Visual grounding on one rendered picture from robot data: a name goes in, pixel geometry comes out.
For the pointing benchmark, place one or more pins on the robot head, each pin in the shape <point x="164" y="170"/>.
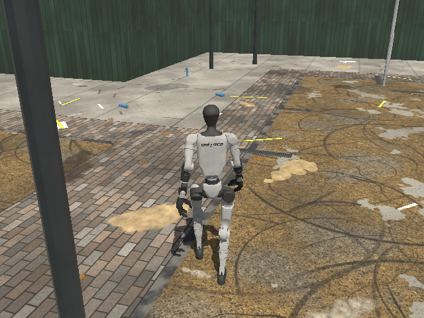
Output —
<point x="211" y="115"/>

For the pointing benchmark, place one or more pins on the robot right forearm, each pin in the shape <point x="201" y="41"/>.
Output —
<point x="238" y="173"/>

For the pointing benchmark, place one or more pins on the left robot thigh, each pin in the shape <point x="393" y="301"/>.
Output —
<point x="196" y="194"/>

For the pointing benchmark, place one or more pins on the robot right hand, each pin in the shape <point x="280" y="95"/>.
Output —
<point x="235" y="182"/>

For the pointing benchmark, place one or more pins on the robot left upper arm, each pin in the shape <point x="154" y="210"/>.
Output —
<point x="188" y="151"/>

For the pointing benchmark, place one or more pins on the robot right upper arm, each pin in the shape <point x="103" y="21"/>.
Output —
<point x="234" y="148"/>

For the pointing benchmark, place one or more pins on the robot left hand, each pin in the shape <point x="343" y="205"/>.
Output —
<point x="179" y="204"/>

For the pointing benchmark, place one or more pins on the robot left forearm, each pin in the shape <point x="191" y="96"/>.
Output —
<point x="184" y="181"/>

